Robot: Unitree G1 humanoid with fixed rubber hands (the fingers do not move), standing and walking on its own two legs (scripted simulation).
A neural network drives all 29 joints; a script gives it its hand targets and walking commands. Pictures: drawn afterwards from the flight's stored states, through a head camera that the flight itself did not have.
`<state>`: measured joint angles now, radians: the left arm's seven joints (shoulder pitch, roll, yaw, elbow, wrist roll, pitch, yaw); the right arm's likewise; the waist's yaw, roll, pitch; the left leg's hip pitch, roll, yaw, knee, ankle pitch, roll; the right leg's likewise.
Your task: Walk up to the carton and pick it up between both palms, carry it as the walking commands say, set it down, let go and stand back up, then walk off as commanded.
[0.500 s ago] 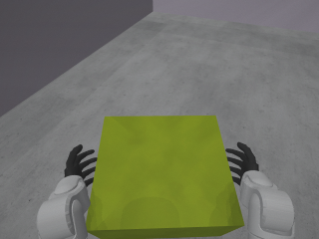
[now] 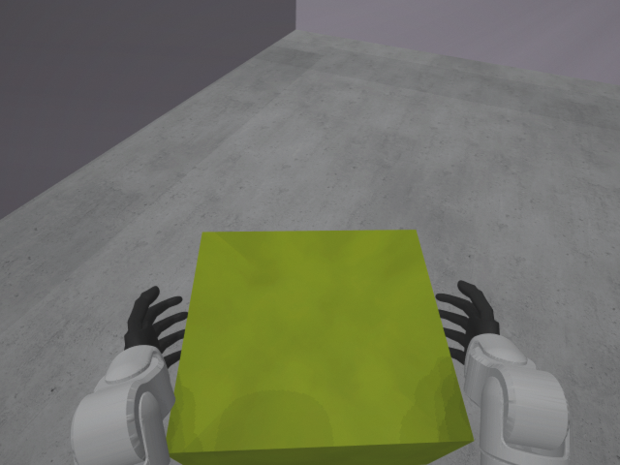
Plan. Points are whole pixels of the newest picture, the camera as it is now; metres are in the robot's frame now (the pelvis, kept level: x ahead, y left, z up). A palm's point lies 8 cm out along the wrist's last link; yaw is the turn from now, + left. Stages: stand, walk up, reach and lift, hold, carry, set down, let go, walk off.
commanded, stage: carry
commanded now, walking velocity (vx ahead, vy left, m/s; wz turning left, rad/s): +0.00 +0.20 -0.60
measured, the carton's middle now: (312, 346) +0.29 +0.01 +0.02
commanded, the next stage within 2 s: none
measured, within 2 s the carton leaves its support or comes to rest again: neither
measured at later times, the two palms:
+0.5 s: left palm (209, 308) +0.32 +0.14 +0.06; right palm (498, 364) +0.24 -0.21 +0.06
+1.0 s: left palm (232, 274) +0.37 +0.12 +0.07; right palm (506, 389) +0.21 -0.21 +0.06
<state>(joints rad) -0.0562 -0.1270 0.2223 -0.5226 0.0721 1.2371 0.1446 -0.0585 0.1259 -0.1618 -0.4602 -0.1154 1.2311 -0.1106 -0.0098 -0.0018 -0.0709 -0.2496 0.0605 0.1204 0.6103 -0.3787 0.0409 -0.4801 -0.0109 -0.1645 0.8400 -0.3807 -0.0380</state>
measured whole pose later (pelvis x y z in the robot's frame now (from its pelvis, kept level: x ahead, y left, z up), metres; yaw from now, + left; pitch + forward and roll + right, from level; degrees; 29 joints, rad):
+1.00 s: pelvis +0.06 +0.06 -0.02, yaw -26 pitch +4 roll +1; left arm -0.10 -0.13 0.22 -0.55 0.07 1.18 0.12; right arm -0.07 0.13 -0.16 -0.55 -0.10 1.19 -0.13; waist 0.01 -0.01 0.04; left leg -0.34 0.08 0.35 0.69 -0.41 0.06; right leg -0.51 -0.06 0.02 0.97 -0.54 0.01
